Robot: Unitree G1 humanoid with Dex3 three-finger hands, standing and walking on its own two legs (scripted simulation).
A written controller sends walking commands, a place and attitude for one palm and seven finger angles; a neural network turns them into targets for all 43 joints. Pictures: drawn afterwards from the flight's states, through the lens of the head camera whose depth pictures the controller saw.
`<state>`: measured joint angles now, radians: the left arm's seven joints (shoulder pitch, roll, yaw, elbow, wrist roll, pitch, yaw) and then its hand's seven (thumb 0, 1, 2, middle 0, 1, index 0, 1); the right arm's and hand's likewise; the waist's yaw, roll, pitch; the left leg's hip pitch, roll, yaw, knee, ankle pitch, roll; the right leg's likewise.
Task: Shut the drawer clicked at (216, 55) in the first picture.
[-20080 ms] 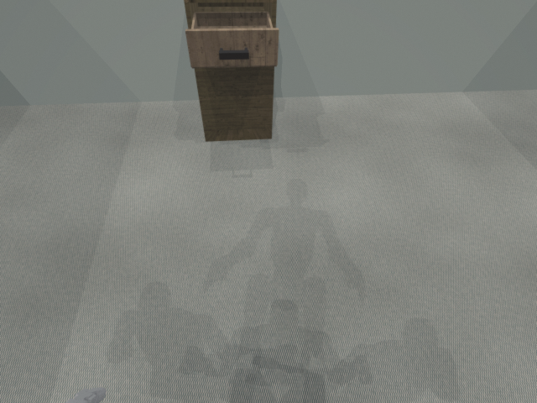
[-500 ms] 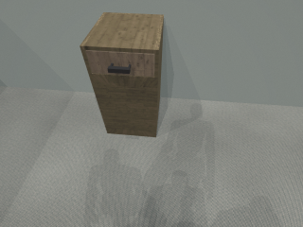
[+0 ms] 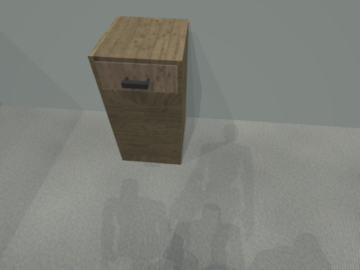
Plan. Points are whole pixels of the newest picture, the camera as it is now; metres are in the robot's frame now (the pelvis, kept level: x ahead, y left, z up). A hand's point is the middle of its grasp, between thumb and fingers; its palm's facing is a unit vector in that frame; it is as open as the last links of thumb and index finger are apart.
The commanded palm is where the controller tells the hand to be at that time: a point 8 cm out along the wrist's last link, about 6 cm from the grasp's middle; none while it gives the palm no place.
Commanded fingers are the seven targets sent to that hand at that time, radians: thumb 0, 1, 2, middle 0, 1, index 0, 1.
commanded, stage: look to check the result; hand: left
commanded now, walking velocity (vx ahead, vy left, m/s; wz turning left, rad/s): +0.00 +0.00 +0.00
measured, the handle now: (136, 81) +0.87 +0.24 -0.09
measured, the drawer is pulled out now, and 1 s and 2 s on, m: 0.00 0.00 0.00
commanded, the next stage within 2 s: stand and wait in 0.44 s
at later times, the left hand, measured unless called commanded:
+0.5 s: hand out of the picture +0.00 +0.15 -0.18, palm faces +0.04 -0.98 -0.19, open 7.4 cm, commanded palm none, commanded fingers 0.00 0.90 0.90 -0.20 -0.30 -0.20 -0.30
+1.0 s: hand out of the picture +0.01 +0.15 -0.17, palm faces +0.04 -0.98 -0.20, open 7.4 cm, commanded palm none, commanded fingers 0.00 0.90 0.90 -0.20 -0.30 -0.20 -0.30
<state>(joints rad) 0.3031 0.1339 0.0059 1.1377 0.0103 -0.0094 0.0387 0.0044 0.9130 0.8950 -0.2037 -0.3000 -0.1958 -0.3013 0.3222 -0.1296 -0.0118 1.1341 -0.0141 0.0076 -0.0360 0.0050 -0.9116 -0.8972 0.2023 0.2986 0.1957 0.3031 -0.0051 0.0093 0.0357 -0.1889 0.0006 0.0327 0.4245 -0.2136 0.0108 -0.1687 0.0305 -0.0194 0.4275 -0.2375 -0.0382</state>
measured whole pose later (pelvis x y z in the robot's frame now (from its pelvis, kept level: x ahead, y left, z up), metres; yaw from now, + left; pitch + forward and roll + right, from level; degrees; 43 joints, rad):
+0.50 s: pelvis +0.01 -0.01 +0.00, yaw +0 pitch -1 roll +0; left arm 0.29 0.13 0.00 1.14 0.01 -0.02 0.04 0.00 0.91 0.90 -0.20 -0.30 -0.20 -0.30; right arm 0.29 -0.13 -0.01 1.14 -0.01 0.01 -0.04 0.00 -0.91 -0.90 0.20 0.30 0.20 0.30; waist 0.00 0.01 0.04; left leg -0.17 0.02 0.02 0.41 -0.22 -0.01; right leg -0.14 0.05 -0.03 0.40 -0.24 -0.05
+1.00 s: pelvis +0.02 -0.02 +0.00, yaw +0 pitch -1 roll +0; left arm 0.29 0.13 0.01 1.14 0.01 -0.02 0.04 0.00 0.91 0.90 -0.20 -0.30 -0.20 -0.30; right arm 0.30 -0.12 -0.01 1.15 -0.01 0.01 -0.04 0.00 -0.91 -0.90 0.20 0.30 0.20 0.30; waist 0.00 0.01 0.04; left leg -0.15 0.02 0.02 0.40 -0.23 -0.01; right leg -0.13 0.05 -0.03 0.40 -0.25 -0.06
